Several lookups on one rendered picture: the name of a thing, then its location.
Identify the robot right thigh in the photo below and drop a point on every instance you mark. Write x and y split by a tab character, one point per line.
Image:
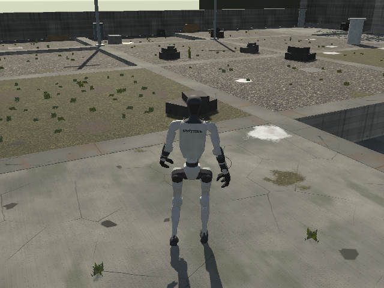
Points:
205	180

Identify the robot left hand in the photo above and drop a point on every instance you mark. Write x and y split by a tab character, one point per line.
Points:
164	165

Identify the left robot upper arm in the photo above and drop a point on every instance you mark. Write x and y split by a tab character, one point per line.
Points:
174	125

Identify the robot left shin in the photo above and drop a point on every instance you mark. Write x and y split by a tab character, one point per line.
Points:
175	217

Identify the right robot upper arm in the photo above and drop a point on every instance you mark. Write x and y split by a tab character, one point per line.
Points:
211	127

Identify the robot right forearm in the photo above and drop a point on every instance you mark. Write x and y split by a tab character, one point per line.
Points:
222	162

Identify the robot right hand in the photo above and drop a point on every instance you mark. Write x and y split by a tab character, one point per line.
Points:
226	179

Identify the robot left forearm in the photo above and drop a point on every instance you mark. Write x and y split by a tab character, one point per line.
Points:
164	154

